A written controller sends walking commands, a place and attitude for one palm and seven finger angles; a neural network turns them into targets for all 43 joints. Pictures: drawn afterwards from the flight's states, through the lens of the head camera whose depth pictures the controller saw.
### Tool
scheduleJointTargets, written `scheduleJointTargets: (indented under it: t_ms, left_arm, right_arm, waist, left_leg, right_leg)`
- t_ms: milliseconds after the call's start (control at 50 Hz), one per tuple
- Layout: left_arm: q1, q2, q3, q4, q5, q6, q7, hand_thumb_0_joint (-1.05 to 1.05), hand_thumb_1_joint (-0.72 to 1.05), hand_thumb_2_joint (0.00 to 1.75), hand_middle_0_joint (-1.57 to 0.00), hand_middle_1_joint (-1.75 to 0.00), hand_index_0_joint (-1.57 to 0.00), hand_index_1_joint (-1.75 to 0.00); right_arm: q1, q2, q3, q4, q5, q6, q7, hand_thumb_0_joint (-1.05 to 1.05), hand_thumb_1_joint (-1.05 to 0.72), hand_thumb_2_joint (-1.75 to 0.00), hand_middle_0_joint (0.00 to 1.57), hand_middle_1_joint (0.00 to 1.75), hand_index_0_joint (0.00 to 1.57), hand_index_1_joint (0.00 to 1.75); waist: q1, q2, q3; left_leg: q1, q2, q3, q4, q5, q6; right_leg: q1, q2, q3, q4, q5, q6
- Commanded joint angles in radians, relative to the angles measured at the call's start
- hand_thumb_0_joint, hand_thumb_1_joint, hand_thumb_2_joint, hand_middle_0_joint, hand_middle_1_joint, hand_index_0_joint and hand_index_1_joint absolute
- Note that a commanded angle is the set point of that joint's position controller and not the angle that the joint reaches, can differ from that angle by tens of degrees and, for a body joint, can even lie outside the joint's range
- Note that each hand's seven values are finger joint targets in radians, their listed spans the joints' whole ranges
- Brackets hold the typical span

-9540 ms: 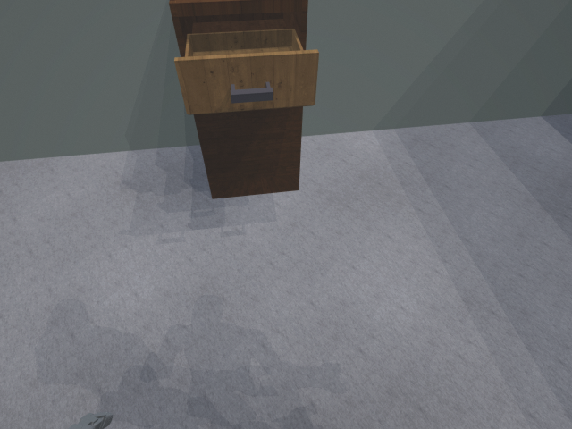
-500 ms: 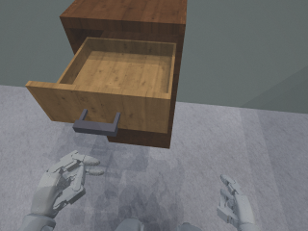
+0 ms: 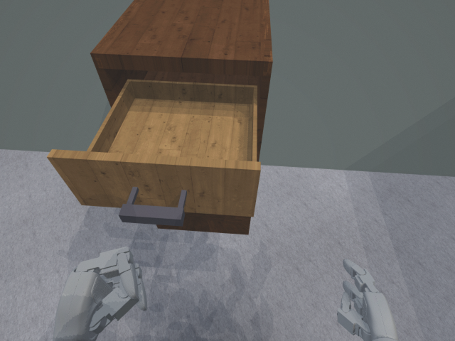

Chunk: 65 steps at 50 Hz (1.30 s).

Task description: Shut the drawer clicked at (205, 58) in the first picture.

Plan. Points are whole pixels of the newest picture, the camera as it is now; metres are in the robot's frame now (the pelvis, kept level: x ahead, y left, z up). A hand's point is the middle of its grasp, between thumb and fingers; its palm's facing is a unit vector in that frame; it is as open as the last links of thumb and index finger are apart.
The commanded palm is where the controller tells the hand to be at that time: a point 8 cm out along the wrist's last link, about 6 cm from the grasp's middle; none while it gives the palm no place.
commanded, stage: raise the hand and make a fist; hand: left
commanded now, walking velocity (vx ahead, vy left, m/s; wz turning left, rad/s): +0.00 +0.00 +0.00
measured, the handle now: (155, 204) +0.36 +0.17 +0.03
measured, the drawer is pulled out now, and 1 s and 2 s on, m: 0.30 0.30 0.30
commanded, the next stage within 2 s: bring the fist close to the handle in 0.70 s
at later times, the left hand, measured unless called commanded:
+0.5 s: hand (136, 288) +0.17 +0.13 +0.12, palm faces -0.02 -1.00 -0.02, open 3.3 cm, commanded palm +0.13 +0.19 +0.13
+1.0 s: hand (144, 292) +0.17 +0.12 +0.11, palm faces +0.02 -1.00 -0.06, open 3.3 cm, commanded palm +0.15 +0.19 +0.11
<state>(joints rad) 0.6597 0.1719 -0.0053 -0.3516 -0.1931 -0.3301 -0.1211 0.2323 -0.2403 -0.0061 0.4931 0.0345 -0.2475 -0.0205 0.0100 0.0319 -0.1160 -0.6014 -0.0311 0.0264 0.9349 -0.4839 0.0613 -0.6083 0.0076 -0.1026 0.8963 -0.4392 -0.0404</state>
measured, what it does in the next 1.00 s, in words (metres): stands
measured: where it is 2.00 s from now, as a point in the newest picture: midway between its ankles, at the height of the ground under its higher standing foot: outside the picture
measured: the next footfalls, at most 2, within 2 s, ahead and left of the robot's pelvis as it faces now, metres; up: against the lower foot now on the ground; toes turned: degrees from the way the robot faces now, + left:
none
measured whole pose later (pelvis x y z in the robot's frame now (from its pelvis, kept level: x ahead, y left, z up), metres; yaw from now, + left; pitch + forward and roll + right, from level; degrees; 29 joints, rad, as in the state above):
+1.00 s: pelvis +0.00 -0.02 +0.01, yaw +1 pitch +6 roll -1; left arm 0.63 0.18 0.01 -0.35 -0.20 -0.24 -0.12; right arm 0.25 -0.24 0.04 0.51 0.04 -0.24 -0.02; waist 0.02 0.05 -0.10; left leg -0.52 -0.02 0.01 0.86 -0.45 0.03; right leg -0.52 0.02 -0.12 0.83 -0.42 -0.07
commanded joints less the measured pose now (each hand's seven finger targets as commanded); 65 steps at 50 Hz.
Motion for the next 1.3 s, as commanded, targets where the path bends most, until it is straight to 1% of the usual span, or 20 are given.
scheduleJointTargets:
  t_ms: [0,40,60,180,240,380,440,500,540,620,660,680,780,820,860,940,1040,1180,1240,1280]
  left_arm:
    - [0.061,0.049,0.023,-0.258,0.012,0.0,0.006,0.0,0.9,0.9,-1.4,-1.6,-1.4,-1.6]
    - [0.019,0.067,0.024,-0.283,0.021,0.024,0.013,0.0,0.9,0.9,-1.4,-1.6,-1.4,-1.6]
    - [0.029,0.041,0.002,-0.305,0.02,0.033,0.013,0.0,0.9,0.9,-1.4,-1.6,-1.4,-1.6]
    - [0.017,0.037,-0.021,-0.373,0.025,0.071,0.024,0.0,0.9,0.9,-1.4,-1.6,-1.4,-1.6]
    - [-0.015,0.041,-0.029,-0.375,0.034,0.094,0.031,0.0,0.9,0.9,-1.4,-1.6,-1.4,-1.6]
    - [0.015,0.023,-0.04,-0.37,0.04,0.126,0.043,0.0,0.9,0.9,-1.4,-1.6,-1.4,-1.6]
    - [0.059,0.05,-0.004,-0.386,0.043,0.117,0.056,0.0,0.9,0.9,-1.4,-1.6,-1.4,-1.6]
    - [0.06,0.031,-0.018,-0.4,0.031,0.098,0.057,0.0,0.9,0.9,-1.4,-1.6,-1.4,-1.6]
    - [0.046,0.06,0.02,-0.372,0.027,0.084,0.062,0.0,0.9,0.9,-1.4,-1.6,-1.4,-1.6]
    - [0.062,0.058,0.023,-0.374,0.012,0.059,0.044,0.0,0.9,0.9,-1.4,-1.6,-1.4,-1.6]
    - [0.065,0.043,0.008,-0.356,0.01,0.057,0.038,0.0,0.9,0.9,-1.4,-1.6,-1.4,-1.6]
    - [0.035,0.064,0.025,-0.35,0.006,0.054,0.035,0.0,0.9,0.9,-1.4,-1.6,-1.4,-1.6]
    - [0.051,0.074,0.056,-0.33,-0.007,0.05,0.019,0.0,0.9,0.9,-1.4,-1.6,-1.4,-1.6]
    - [0.015,0.075,0.063,-0.279,-0.017,0.049,0.01,0.0,0.9,0.9,-1.4,-1.6,-1.4,-1.6]
    - [-0.019,0.07,0.065,-0.233,-0.018,0.042,0.004,0.0,0.9,0.9,-1.4,-1.6,-1.4,-1.6]
    - [-0.085,0.1,0.092,-0.21,-0.018,0.009,-0.007,0.0,0.9,0.9,-1.4,-1.6,-1.4,-1.6]
    - [-0.178,0.126,0.137,-0.121,-0.03,-0.019,-0.018,0.0,0.9,0.9,-1.4,-1.6,-1.4,-1.6]
    - [-0.194,0.106,0.135,-0.023,-0.041,-0.036,-0.043,0.0,0.9,0.9,-1.4,-1.6,-1.4,-1.6]
    - [-0.225,0.128,0.161,0.023,-0.037,-0.047,-0.039,0.0,0.9,0.9,-1.4,-1.6,-1.4,-1.6]
    - [-0.26,0.107,0.14,0.039,-0.039,-0.059,-0.04,0.0,0.9,0.9,-1.4,-1.6,-1.4,-1.6]
  right_arm:
    - [-0.061,-0.093,-0.026,-0.191,0.005,-0.028,0.006,0.0,-0.9,-0.9,0.2,0.3,0.2,0.3]
    - [-0.068,-0.098,-0.017,-0.196,0.006,-0.014,0.005,0.0,-0.9,-0.9,0.2,0.3,0.2,0.3]
    - [-0.07,-0.092,-0.012,-0.207,0.005,-0.011,0.006,0.0,-0.9,-0.9,0.2,0.3,0.2,0.3]
    - [-0.058,-0.086,0.002,-0.215,0.008,-0.012,0.009,0.0,-0.9,-0.9,0.2,0.3,0.2,0.3]
    - [-0.068,-0.092,0.008,-0.215,0.008,-0.011,0.006,0.0,-0.9,-0.9,0.2,0.3,0.2,0.3]
    - [-0.061,-0.091,0.006,-0.215,0.012,-0.014,0.007,0.0,-0.9,-0.9,0.2,0.3,0.2,0.3]
    - [-0.069,-0.089,0.001,-0.212,0.009,-0.015,0.008,0.0,-0.9,-0.9,0.2,0.3,0.2,0.3]
    - [-0.058,-0.087,0.0,-0.212,0.009,-0.019,0.011,0.0,-0.9,-0.9,0.2,0.3,0.2,0.3]
    - [-0.064,-0.093,-0.004,-0.199,0.007,-0.02,0.006,0.0,-0.9,-0.9,0.2,0.3,0.2,0.3]
    - [-0.058,-0.094,-0.007,-0.196,0.01,-0.035,0.008,0.0,-0.9,-0.9,0.2,0.3,0.2,0.3]
    - [-0.06,-0.095,-0.005,-0.191,0.009,-0.039,0.008,0.0,-0.9,-0.9,0.2,0.3,0.2,0.3]
    - [-0.059,-0.097,-0.007,-0.188,0.01,-0.041,0.006,0.0,-0.9,-0.9,0.2,0.3,0.2,0.3]
    - [-0.066,-0.094,-0.007,-0.179,0.01,-0.048,0.001,0.0,-0.9,-0.9,0.2,0.3,0.2,0.3]
    - [-0.065,-0.098,-0.006,-0.168,0.008,-0.049,-0.002,0.0,-0.9,-0.9,0.2,0.3,0.2,0.3]
    - [-0.069,-0.1,-0.004,-0.159,0.006,-0.045,-0.006,0.0,-0.9,-0.9,0.2,0.3,0.2,0.3]
    - [-0.063,-0.104,-0.005,-0.151,0.004,-0.053,-0.008,0.0,-0.9,-0.9,0.2,0.3,0.2,0.3]
    - [-0.062,-0.105,-0.003,-0.129,0.002,-0.052,-0.011,0.0,-0.9,-0.9,0.2,0.3,0.2,0.3]
    - [-0.053,-0.111,-0.009,-0.121,0.0,-0.053,-0.006,0.0,-0.9,-0.9,0.2,0.3,0.2,0.3]
    - [-0.054,-0.116,-0.012,-0.107,-0.002,-0.045,-0.008,0.0,-0.9,-0.9,0.2,0.3,0.2,0.3]
    - [-0.048,-0.117,-0.013,-0.112,-0.005,-0.046,-0.006,0.0,-0.9,-0.9,0.2,0.3,0.2,0.3]
  waist:
    - [0.005,-0.003,-0.091]
    - [-0.004,-0.023,-0.068]
    - [0.003,0.001,-0.067]
    - [0.004,0.026,-0.077]
    - [-0.001,-0.008,-0.041]
    - [0.007,-0.013,-0.044]
    - [0.025,-0.01,-0.064]
    - [0.013,-0.004,-0.062]
    - [0.01,-0.033,-0.033]
    - [0.008,-0.001,-0.061]
    - [0.002,-0.005,-0.037]
    - [-0.004,-0.032,-0.029]
    - [0.006,-0.029,-0.045]
    - [-0.007,-0.074,-0.024]
    - [-0.014,-0.068,0.006]
    - [-0.012,-0.04,-0.045]
    - [-0.02,-0.06,-0.049]
    - [-0.016,-0.049,-0.112]
    - [-0.018,-0.063,-0.104]
    - [-0.023,-0.063,-0.112]
  left_leg:
    - [0.105,0.051,-0.094,-0.182,0.37,-0.044]
    - [0.103,0.053,-0.102,-0.194,0.325,-0.043]
    - [0.111,0.05,-0.1,-0.2,0.314,-0.044]
    - [0.154,0.062,-0.124,-0.22,0.335,-0.061]
    - [0.138,0.065,-0.138,-0.237,0.296,-0.062]
    - [0.147,0.06,-0.129,-0.255,0.283,-0.066]
    - [0.146,0.055,-0.115,-0.249,0.34,-0.066]
    - [0.146,0.053,-0.101,-0.239,0.329,-0.06]
    - [0.119,0.048,-0.096,-0.237,0.288,-0.051]
    - [0.124,0.041,-0.082,-0.224,0.279,-0.042]
    - [0.114,0.037,-0.078,-0.223,0.255,-0.037]
    - [0.106,0.036,-0.08,-0.222,0.24,-0.034]
    - [0.106,0.026,-0.065,-0.216,0.245,-0.027]
    - [0.08,0.021,-0.061,-0.202,0.231,-0.024]
    - [0.062,0.016,-0.057,-0.196,0.2,-0.024]
    - [0.071,0.011,-0.055,-0.179,0.212,-0.023]
    - [0.021,0.006,-0.049,-0.152,0.19,-0.027]
    - [0.009,0.004,-0.044,-0.139,0.244,-0.03]
    - [-0.012,0.006,-0.046,-0.132,0.244,-0.03]
    - [-0.015,0.005,-0.045,-0.126,0.235,-0.029]
  right_leg:
    - [0.096,-0.002,0.015,-0.113,0.232,0.015]
    - [0.091,0.0,0.014,-0.121,0.199,0.015]
    - [0.094,0.0,0.015,-0.124,0.192,0.013]
    - [0.097,0.001,0.008,-0.129,0.178,0.012]
    - [0.098,0.002,0.005,-0.137,0.156,0.013]
    - [0.124,0.0,0.006,-0.156,0.15,0.012]
    - [0.158,-0.001,0.009,-0.155,0.196,0.007]
    - [0.148,0.0,0.01,-0.16,0.199,0.011]
    - [0.151,0.001,0.02,-0.176,0.185,0.01]
    - [0.16,-0.002,0.031,-0.181,0.191,0.011]
    - [0.152,-0.004,0.037,-0.195,0.176,0.012]
    - [0.15,-0.004,0.041,-0.202,0.169,0.014]
    - [0.181,-0.01,0.062,-0.221,0.187,0.015]
    - [0.176,-0.013,0.08,-0.234,0.182,0.023]
    - [0.155,-0.017,0.098,-0.253,0.133,0.025]
    - [0.166,-0.023,0.116,-0.248,0.144,0.024]
    - [0.177,-0.039,0.166,-0.266,0.118,0.036]
    - [0.207,-0.049,0.162,-0.226,0.264,0.046]
    - [0.189,-0.043,0.155,-0.213,0.253,0.042]
    - [0.166,-0.039,0.146,-0.198,0.231,0.04]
